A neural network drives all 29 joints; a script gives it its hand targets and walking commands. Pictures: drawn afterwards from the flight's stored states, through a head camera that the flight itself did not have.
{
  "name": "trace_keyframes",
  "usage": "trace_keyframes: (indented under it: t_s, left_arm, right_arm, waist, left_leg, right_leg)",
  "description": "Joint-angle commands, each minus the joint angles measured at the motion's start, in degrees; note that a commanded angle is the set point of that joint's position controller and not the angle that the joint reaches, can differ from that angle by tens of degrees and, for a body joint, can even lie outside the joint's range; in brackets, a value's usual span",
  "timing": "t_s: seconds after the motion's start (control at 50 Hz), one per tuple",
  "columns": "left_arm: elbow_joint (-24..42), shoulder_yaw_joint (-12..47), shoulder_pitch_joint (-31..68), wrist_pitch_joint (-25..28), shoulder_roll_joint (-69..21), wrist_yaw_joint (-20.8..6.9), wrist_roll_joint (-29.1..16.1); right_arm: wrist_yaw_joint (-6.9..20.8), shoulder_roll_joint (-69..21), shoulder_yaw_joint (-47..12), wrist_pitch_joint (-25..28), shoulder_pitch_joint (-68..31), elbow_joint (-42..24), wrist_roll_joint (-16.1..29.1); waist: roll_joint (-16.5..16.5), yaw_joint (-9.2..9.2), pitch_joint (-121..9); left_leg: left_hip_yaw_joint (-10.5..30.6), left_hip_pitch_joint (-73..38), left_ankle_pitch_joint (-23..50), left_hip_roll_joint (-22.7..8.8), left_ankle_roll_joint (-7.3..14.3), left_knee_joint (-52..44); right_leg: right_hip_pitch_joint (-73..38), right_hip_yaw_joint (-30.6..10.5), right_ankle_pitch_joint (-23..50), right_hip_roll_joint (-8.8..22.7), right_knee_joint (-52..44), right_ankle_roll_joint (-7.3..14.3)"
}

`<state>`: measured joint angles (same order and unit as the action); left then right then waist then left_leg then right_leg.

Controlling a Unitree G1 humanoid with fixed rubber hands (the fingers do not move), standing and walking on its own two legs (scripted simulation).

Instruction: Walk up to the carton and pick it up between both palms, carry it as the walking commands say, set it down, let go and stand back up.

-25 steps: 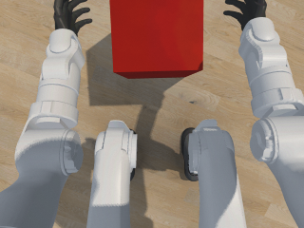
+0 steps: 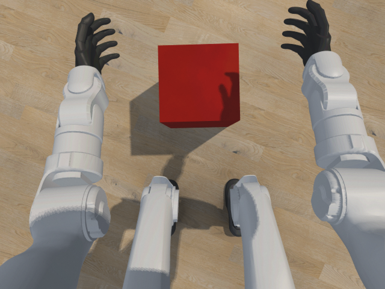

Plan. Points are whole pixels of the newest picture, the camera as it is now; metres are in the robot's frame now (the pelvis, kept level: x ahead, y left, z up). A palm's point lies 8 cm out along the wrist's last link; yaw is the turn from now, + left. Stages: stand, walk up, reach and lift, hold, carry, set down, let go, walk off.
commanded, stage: set down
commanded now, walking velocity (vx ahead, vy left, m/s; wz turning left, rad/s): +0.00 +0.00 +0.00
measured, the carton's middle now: (198, 93) +0.52 +0.01 -0.42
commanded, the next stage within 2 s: let go in 0.46 s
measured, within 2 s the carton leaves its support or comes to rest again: neither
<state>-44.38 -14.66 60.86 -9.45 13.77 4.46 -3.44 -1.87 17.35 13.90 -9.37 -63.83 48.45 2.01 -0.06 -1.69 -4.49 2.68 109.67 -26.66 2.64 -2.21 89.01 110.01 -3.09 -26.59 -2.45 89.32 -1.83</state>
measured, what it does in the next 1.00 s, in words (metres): rises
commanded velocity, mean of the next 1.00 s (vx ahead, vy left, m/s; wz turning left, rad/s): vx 0.00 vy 0.00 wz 0.00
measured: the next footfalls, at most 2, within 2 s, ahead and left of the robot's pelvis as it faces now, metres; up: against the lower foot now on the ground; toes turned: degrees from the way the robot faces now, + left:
none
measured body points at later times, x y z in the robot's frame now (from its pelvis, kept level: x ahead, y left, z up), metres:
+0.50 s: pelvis +0.03 +0.00 +0.12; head +0.32 -0.01 +0.47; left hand +0.51 +0.20 +0.02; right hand +0.53 -0.20 +0.01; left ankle +0.09 +0.13 -0.51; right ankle +0.09 -0.13 -0.51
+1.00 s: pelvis +0.07 +0.00 +0.19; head +0.25 +0.00 +0.61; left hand +0.38 +0.23 +0.10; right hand +0.39 -0.22 +0.09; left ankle +0.09 +0.13 -0.51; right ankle +0.09 -0.13 -0.51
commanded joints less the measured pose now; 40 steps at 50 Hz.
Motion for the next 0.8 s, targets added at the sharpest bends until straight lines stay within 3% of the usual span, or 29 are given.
trace_keyframes:
  t_s: [0.0,0.34,0.52,0.58,0.7,0.78]
  left_arm:
    - [6.25,-1.1,10.71,1.31,5.92,-0.61,0.61]
    - [5.42,-4.68,4.19,4.46,2.76,-3.27,4.56]
    - [3.65,-6.21,-1.13,5.73,1.52,-4.09,8.4]
    - [6.06,-5.43,-6.17,5.83,1.9,-4.34,9.25]
    - [16.63,-0.85,-22.15,5.06,3.32,-5.81,8.99]
    - [20.13,2.03,-28.03,5.3,3.29,-6.79,6.5]
  right_arm:
    - [0.38,6.04,1.12,1.28,-11.75,-6.37,-0.79]
    - [2.79,2.7,3.32,4.18,-5.77,-5.29,-4.21]
    - [3.19,0.7,5.49,5.35,-0.29,-3.92,-8.0]
    - [2.82,0.14,4.77,5.3,5.06,-6.98,-8.68]
    - [1.82,-0.75,0.63,4.23,22.77,-19.05,-8.38]
    - [2.29,-1.25,-1.97,4.69,28.66,-23.71,-5.85]
  waist:
    - [-2.09,0.07,-59.06]
    - [-1.76,-0.02,-51.13]
    - [-1.3,0.26,-49.5]
    - [-1.33,0.15,-54.45]
    - [-0.74,0.41,-59.81]
    - [-0.32,0.35,-49.9]
  left_leg:
    - [-7.31,-33.2,17.05,2.18,-0.99,-11.6]
    - [-5.34,-48.84,24.93,1.27,-0.97,-31.73]
    - [-4.69,-53.1,28.6,0.96,-0.89,-35.68]
    - [-4.71,-56.53,32.75,1.01,-0.7,-35.86]
    - [-3.86,-67.88,40.66,0.88,0.1,-38.94]
    - [-2.93,-71.59,35.64,0.56,0.43,-42.7]
  right_leg:
    - [-37.97,6.45,17.16,-2.27,-11.39,-0.72]
    - [-51.97,4.49,24.26,-1.46,-31.37,-0.96]
    - [-57.35,3.64,29.41,-1.2,-35.42,-0.73]
    - [-62.2,3.3,34.36,-1.22,-35.59,-0.69]
    - [-73.54,2.79,42.3,-1.15,-38.74,-0.34]
    - [-74.57,2.73,34.88,-1.13,-42.86,-0.27]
